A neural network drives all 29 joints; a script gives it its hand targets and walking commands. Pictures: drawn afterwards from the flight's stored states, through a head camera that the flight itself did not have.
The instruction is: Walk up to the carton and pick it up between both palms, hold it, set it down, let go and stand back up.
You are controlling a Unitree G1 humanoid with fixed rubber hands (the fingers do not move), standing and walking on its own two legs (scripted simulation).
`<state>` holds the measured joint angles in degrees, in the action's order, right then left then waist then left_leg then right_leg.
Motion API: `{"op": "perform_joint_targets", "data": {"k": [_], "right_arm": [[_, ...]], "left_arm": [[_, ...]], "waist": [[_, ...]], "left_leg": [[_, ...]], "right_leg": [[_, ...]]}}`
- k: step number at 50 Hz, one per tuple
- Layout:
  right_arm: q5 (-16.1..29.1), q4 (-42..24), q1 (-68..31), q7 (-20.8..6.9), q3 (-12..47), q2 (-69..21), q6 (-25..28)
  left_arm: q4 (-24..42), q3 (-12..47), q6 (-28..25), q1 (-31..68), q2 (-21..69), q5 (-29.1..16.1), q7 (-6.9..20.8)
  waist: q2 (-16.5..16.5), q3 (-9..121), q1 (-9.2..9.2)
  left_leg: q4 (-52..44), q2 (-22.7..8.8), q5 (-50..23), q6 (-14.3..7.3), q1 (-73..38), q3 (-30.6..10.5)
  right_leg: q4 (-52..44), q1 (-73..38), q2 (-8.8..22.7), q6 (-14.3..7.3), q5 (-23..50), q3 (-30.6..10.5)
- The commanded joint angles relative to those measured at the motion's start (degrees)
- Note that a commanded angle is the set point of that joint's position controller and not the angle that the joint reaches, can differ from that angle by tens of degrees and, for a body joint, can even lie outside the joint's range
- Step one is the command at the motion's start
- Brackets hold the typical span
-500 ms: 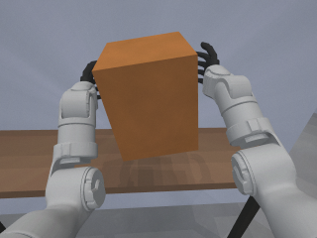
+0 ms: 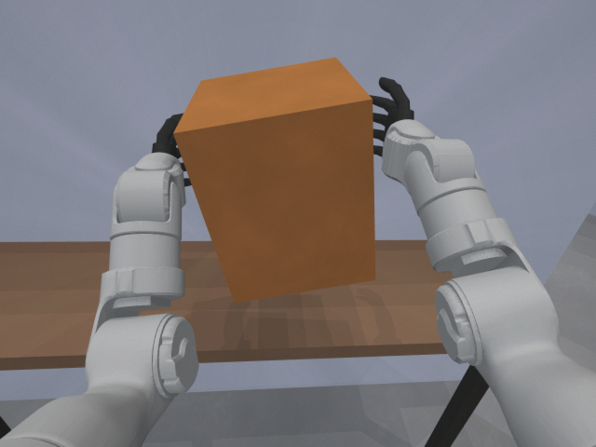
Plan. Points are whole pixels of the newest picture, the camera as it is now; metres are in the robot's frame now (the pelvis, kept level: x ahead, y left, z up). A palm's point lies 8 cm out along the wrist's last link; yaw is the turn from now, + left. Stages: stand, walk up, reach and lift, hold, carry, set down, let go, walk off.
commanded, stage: hold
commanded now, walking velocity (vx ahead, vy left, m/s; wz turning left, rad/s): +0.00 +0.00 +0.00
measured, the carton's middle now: (286, 177) +0.40 +0.00 +0.24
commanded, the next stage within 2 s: none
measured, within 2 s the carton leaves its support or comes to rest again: neither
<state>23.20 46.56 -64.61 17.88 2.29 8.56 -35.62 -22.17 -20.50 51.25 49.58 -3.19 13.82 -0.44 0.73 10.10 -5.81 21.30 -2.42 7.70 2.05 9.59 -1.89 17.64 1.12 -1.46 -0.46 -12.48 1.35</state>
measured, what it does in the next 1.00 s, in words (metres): stands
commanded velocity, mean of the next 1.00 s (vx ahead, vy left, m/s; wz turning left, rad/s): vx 0.00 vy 0.00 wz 0.00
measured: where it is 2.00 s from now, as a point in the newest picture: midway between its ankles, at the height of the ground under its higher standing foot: outside the picture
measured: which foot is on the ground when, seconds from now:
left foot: down 0.00-1.00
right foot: down 0.00-1.00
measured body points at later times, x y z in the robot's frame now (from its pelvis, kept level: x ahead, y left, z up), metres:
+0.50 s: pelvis +0.00 +0.00 +0.00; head -0.10 +0.02 +0.44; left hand +0.38 +0.15 +0.27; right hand +0.38 -0.14 +0.32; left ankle +0.05 +0.14 -0.75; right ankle -0.03 -0.11 -0.75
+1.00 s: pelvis +0.00 +0.00 +0.00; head -0.10 +0.02 +0.44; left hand +0.38 +0.15 +0.27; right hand +0.38 -0.14 +0.31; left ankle +0.05 +0.14 -0.75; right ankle -0.03 -0.11 -0.75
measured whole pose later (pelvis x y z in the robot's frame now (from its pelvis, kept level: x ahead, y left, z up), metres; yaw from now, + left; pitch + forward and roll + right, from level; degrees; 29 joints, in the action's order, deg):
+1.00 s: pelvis +0.00 +0.00 +0.00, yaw +0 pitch -3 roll -1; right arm 23.2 47.4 -64.7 17.7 1.9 8.7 -35.8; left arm -23.0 -20.4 51.0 50.3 -3.3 13.5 -1.2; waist 0.1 10.9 -5.6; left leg 21.4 -2.1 7.8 2.0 10.4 -2.6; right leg 17.8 2.0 -1.6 -0.5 -12.5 0.6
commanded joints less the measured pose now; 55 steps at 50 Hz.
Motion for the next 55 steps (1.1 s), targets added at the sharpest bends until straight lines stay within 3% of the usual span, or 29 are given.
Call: {"op": "perform_joint_targets", "data": {"k": [1, 5, 7, 8, 11, 15, 25, 30, 32, 40, 43, 45, 47, 49, 50, 53, 55], "right_arm": [[9.3, -11.1, -38.4, -9.3, 9.7, -37.7, -1.0], [9.5, -12.0, -38.8, -9.1, 10.0, -37.7, -1.0], [10.4, -13.8, -39.2, -9.0, 10.6, -38.0, -0.6], [10.3, -14.2, -39.6, -8.9, 10.2, -37.9, -0.6], [9.4, -11.3, -37.6, -8.7, 9.8, -37.6, -1.2], [9.2, -13.0, -38.9, -8.3, 10.0, -37.2, -1.1], [9.3, -12.4, -38.9, -8.6, 9.0, -36.3, -0.9], [9.7, -11.3, -37.8, -8.7, 9.6, -36.8, -1.2], [9.9, -11.5, -37.9, -8.7, 10.4, -37.3, -1.1], [10.8, -13.0, -36.7, -8.4, 10.1, -35.7, -1.5], [9.8, -11.5, -38.4, -8.9, 9.6, -36.5, -1.4], [9.5, -12.1, -38.7, -9.2, 8.8, -35.9, -1.0], [9.7, -13.4, -39.9, -9.1, 9.8, -37.8, -0.8], [10.3, -13.1, -39.4, -9.2, 9.7, -37.1, -0.8], [10.3, -13.8, -39.5, -9.1, 9.8, -37.0, -0.8], [10.0, -12.9, -39.8, -9.0, 10.5, -37.8, -1.0], [10.0, -12.8, -39.1, -8.9, 10.6, -38.2, -1.1]], "left_arm": [[12.2, 21.6, -6.9, 57.3, 27.9, -11.3, 7.7], [11.7, 21.8, -6.7, 56.6, 28.3, -11.6, 7.8], [13.0, 22.9, -7.0, 57.0, 29.0, -12.4, 7.5], [12.9, 23.3, -6.9, 57.5, 29.4, -12.7, 7.5], [11.4, 20.9, -6.9, 56.4, 27.6, -11.2, 7.7], [10.1, 20.6, -6.8, 55.3, 27.3, -11.1, 8.7], [9.9, 21.9, -6.9, 55.8, 28.9, -11.9, 8.4], [11.4, 21.8, -7.0, 56.3, 28.6, -11.9, 8.1], [11.0, 20.5, -6.9, 55.3, 27.8, -11.0, 8.2], [14.0, 24.1, -6.3, 55.6, 29.5, -12.1, 7.9], [11.2, 21.8, -6.3, 55.6, 28.4, -11.2, 7.9], [11.7, 23.4, -6.4, 55.7, 29.8, -11.9, 7.9], [12.7, 22.7, -7.0, 57.0, 29.1, -12.3, 7.7], [12.9, 23.8, -7.0, 57.1, 30.0, -13.0, 7.3], [12.3, 23.6, -7.0, 56.4, 30.0, -13.1, 7.2], [10.1, 20.5, -7.0, 55.2, 27.6, -11.5, 7.2], [10.8, 20.5, -7.2, 55.5, 27.5, -11.6, 7.4]], "waist": [[-3.9, 15.0, 0.73], [-3.0, 15.9, 0.63], [-4.5, 18.3, 0.22], [-5.1, 18.5, -0.23], [-2.7, 15.4, 0.11], [-2.4, 15.6, 0.18], [-4.0, 14.9, -0.56], [-3.6, 15.1, -0.48], [-3.1, 15.6, 0.65], [-6.6, 16.1, -1.33], [-4.1, 14.1, 0.31], [-5.5, 15.2, -0.53], [-3.7, 17.7, 0.25], [-5.2, 18.1, -0.23], [-4.7, 18.2, -0.36], [-1.4, 17.2, 1.51], [-1.6, 17.1, 1.20]], "left_leg": [[-1.4, 4.3, -7.6, 1.3, -12.6, 1.1], [-1.2, 4.4, -9.1, 1.2, -12.9, 1.1], [-0.4, 4.5, -10.3, 1.6, -14.1, 0.9], [-0.2, 4.5, -10.0, 1.8, -14.1, 0.8], [-0.9, 4.6, -8.8, 1.2, -13.7, 1.0], [-1.0, 4.7, -8.8, 1.0, -13.3, 1.0], [-1.1, 4.2, -9.1, 1.7, -13.2, 0.6], [-1.1, 4.3, -9.3, 1.6, -13.4, 0.5], [-0.9, 4.6, -10.2, 1.2, -13.3, 0.6], [-0.4, 4.3, -11.4, 3.0, -14.6, 0.2], [-1.4, 4.2, -8.0, 1.5, -12.8, 0.5], [-1.3, 3.8, -8.1, 2.1, -13.0, 0.3], [-0.7, 4.3, -9.2, 1.6, -13.3, 0.5], [-0.3, 4.0, -10.3, 2.1, -13.8, 0.2], [-0.2, 4.1, -10.2, 2.1, -14.3, 0.1], [-0.5, 4.4, -9.7, 0.6, -13.7, 0.5], [-0.4, 4.5, -10.7, 0.7, -13.8, 0.4]], "right_leg": [[-3.3, 5.6, -2.7, 5.5, 9.4, -0.2], [-3.1, 4.8, -2.7, 5.7, 12.2, -0.6], [-2.6, 4.7, -2.7, 5.8, 14.1, -0.6], [-2.7, 4.8, -2.7, 5.7, 13.9, -0.5], [-3.1, 5.3, -2.6, 6.1, 13.3, -0.3], [-3.2, 3.9, -2.4, 6.3, 14.2, -0.6], [-3.4, 5.1, -2.7, 5.3, 12.5, -0.6], [-3.3, 5.4, -2.6, 5.6, 12.7, -0.7], [-3.0, 4.1, -2.4, 5.9, 15.0, -0.7], [-2.6, 4.6, -2.6, 5.5, 15.3, -0.8], [-3.5, 6.1, -2.4, 5.5, 10.9, -0.6], [-3.3, 6.2, -2.6, 4.8, 10.5, -0.6], [-3.0, 4.9, -2.7, 5.5, 12.0, -0.6], [-2.7, 5.2, -2.9, 5.2, 12.9, -0.6], [-2.9, 5.4, -2.9, 5.4, 12.9, -0.5], [-3.1, 5.1, -2.8, 6.2, 13.3, -0.6], [-2.9, 4.8, -2.8, 6.3, 14.8, -0.7]]}}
